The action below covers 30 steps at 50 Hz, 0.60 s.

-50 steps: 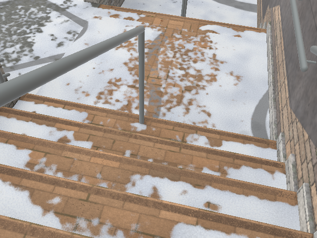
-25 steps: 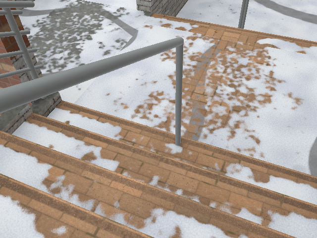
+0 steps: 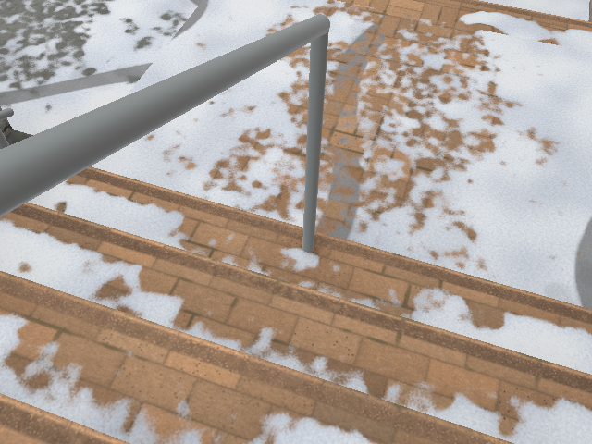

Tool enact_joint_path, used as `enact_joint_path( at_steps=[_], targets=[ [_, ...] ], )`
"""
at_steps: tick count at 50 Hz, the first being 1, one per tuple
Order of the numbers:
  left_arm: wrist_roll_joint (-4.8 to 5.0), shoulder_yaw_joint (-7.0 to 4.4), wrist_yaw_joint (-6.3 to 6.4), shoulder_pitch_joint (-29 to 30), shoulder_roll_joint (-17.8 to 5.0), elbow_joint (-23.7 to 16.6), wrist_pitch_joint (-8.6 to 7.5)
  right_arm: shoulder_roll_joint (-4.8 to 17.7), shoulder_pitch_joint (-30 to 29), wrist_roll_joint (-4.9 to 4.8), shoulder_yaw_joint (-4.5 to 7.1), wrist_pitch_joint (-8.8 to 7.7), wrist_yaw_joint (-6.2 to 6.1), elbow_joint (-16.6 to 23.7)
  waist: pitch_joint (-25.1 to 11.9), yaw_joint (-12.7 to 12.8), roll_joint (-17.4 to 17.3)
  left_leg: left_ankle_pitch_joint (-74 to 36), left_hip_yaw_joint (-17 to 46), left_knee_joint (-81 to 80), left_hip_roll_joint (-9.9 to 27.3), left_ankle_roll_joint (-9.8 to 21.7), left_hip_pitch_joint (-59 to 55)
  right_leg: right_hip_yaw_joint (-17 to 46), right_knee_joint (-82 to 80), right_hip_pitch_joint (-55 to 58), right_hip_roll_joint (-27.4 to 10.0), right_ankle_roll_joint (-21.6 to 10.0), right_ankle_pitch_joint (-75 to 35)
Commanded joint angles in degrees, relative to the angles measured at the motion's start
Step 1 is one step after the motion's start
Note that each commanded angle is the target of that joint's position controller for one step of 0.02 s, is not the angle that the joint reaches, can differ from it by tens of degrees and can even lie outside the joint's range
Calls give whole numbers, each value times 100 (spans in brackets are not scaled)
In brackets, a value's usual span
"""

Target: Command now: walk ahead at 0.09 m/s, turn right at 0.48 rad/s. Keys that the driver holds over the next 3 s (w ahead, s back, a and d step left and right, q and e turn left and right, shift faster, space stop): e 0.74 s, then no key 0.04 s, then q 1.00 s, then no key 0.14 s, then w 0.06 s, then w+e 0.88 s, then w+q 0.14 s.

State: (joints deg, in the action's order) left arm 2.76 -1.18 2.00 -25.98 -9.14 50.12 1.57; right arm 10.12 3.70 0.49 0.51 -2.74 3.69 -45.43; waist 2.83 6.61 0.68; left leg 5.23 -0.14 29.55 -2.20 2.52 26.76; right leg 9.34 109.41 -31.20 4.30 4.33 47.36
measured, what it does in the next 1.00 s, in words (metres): steps on the spot, turning right: right foot, then left foot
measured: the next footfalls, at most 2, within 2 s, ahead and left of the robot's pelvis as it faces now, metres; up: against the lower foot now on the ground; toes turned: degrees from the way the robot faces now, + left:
right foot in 0.44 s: +0.06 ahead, -0.16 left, +0.00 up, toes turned -16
left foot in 1.00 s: +0.16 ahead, +0.05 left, +0.00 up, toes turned -30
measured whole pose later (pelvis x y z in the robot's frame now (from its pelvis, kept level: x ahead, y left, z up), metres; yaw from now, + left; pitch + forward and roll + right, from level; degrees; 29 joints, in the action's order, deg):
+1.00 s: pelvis +0.07 -0.05 +0.00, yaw -28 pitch +0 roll +0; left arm -0.4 0.6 3.0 -15.5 -10.4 37.1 4.6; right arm 11.6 7.3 -0.6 0.5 2.8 0.0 -36.2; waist -2.5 0.2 -3.2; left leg 17.7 2.3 40.6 0.8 -0.3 17.9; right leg 10.0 35.4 -16.4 6.7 -1.9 18.6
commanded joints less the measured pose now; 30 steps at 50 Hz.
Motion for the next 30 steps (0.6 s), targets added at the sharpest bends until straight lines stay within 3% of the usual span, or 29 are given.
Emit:
enact_joint_path(
  at_steps=[1, 2, 3, 5, 6, 7, 8, 10, 12, 14, 15, 16, 17, 19, 20, 21, 22, 23, 24, 25, 26, 27, 28, 30],
  targets=[
    [-143, -111, 265, 35, -538, -867, 344, 1058, 530, 188, 205, 47, -139, 408, -1545, -465, 159, -1690, 2521, -885, 2978, 1670, -1954, -367, 971, -1642, -460, 120, -1118],
    [-162, -185, 311, 43, -646, -940, 450, 1242, 310, 323, 206, 61, -169, 540, -1134, -275, 131, -1147, 1983, -1134, 2538, 1487, -904, -483, 547, -1213, -393, 72, -1960],
    [-184, -231, 362, 169, -623, -1061, 456, 1256, 187, 351, 198, 104, -274, 531, -828, -228, -416, -917, 1530, -1054, 2290, 1277, -347, -421, 404, -1208, -305, 50, -2445],
    [-275, -184, 419, 650, -477, -1388, 466, 1100, 542, 205, 82, 151, -524, 452, -718, -367, -639, -1335, 1115, -837, 2081, 1076, -366, -516, 807, -1694, -53, 100, -2796],
    [-294, -161, 415, 745, -412, -1544, 485, 1003, 882, 160, 25, 184, -661, 357, -500, -381, -550, -1208, 687, -842, 1840, 1073, -298, -456, 232, -1826, -10, 102, -3356],
    [-344, -124, 388, 1054, -421, -1828, 468, 744, 1019, 85, -88, 272, -805, 345, -384, -421, -657, -1309, 626, -598, 1843, 1132, -393, -287, -317, -2078, -30, 233, -3790],
    [-387, -83, 345, 1305, -414, -2029, 475, 735, 1252, 97, -113, 328, -882, 356, -506, -510, -680, -1181, 670, -493, 1922, 1198, -717, -319, -521, -2326, -56, 327, -3908],
    [-375, 21, 247, 1483, -363, -2321, 466, 1028, 1455, 111, -11, 455, -965, 390, -670, -515, -679, -376, 688, -626, 1890, 1183, -1227, -362, -1793, -2297, -262, 354, -4003],
    [-403, 45, 123, 1852, -463, -2579, 382, 1358, 1438, 110, 158, 526, -989, 457, -698, -635, -841, 367, 710, -899, 1938, 1176, -1363, -526, -2973, -1846, -447, 290, -4038],
    [-266, 46, -48, 2321, -597, -2804, 350, 1720, 1318, 98, 376, 606, -925, 576, -557, -825, -934, 1193, 859, -1187, 2213, 1179, -1377, -556, -4037, -1421, -740, 42, -4110],
    [-213, 19, -108, 2352, -676, -2825, 351, 1850, 1249, 109, 442, 618, -869, 620, -490, -804, -944, 1386, 743, -1254, 2245, 1168, -1041, -756, -4134, -902, -729, -18, -3828],
    [-185, -2, -150, 2390, -773, -2838, 349, 1922, 1156, 43, 495, 609, -819, 707, -334, -812, -824, 1383, 714, -1354, 2298, 1156, -810, -907, -4005, -467, -736, -53, -3542],
    [-183, -20, -224, 2240, -825, -2807, 380, 1831, 961, -5, 467, 682, -784, 798, -278, -721, -886, 1435, 511, -1261, 2226, 1011, -630, -913, -4668, -42, -795, -214, -3290],
    [-85, -100, -283, 1924, -908, -2603, 402, 1704, 860, -139, 475, 785, -765, 900, -199, -676, -1088, 2322, 173, -1154, 2050, 634, -355, -1128, -6257, 1054, -637, -558, -2912],
    [-71, -164, -280, 1763, -941, -2438, 411, 1603, 1097, -153, 474, 809, -778, 859, -245, -749, -954, 2729, 33, -924, 1978, 469, -293, -1355, -6689, 1579, -410, -657, -2672],
    [-2, -266, -245, 1244, -981, -2200, 401, 1536, 1269, -201, 494, 812, -787, 778, -346, -635, -775, 3001, -179, -302, 1836, 326, -238, -1363, -7103, 2019, -310, -792, -2424],
    [-40, -388, -253, 466, -1212, -1978, 316, 1220, 1471, -181, 454, 764, -735, 717, -278, -383, 207, 3037, -706, 1474, 1429, -79, 777, -380, -7828, 3090, -568, -1064, -2456],
    [-107, -527, -241, 158, -1928, -2089, 231, 777, 1320, 67, 340, 628, -638, 984, -93, -549, 1981, 4051, -674, 4274, 801, -608, 3214, 2228, -7701, 3929, -2070, -1644, -4591],
    [-393, -649, -354, -350, -2447, -2058, -15, 1124, -295, -35, 421, 367, -618, 1515, -433, 395, 1839, 3888, 731, 4793, 62, -565, 4461, 4097, -9227, 3715, -2679, -2429, -4606],
    [-622, -635, -309, -104, -2370, -2009, -162, 1204, -793, -111, 468, 267, -699, 1664, -24, 108, 1230, 3224, 1078, 5253, 7, -493, 4862, 3798, -9236, 3522, -2662, -2325, -4545],
    [-520, -557, -220, 341, -2145, -2013, -130, 1137, -561, 79, 457, 278, -787, 1524, -27, -198, 1193, 2626, 1019, 5481, 36, -527, 4846, 3134, -9083, 3276, -2456, -2029, -4358],
    [-431, -378, -171, 898, -1795, -2134, -28, 1102, -65, 266, 469, 442, -891, 1196, -211, -526, 1199, 2172, 820, 5934, 74, -615, 4279, 2421, -8813, 2598, -2153, -1700, -4258],
    [-384, -266, -157, 1396, -1654, -2220, 44, 1254, 259, 191, 526, 560, -902, 1123, -260, -844, 1079, 1477, 646, 6260, 78, -706, 3508, 1854, -8696, 1672, -1745, -1453, -4089],
    [-402, -131, -124, 1560, -1581, -2257, 133, 1016, 407, 81, 483, 682, -870, 1088, -522, -1030, 781, 771, 303, 7505, -114, -754, 2925, 1449, -8653, 765, -1323, -1251, -3935]
  ],
)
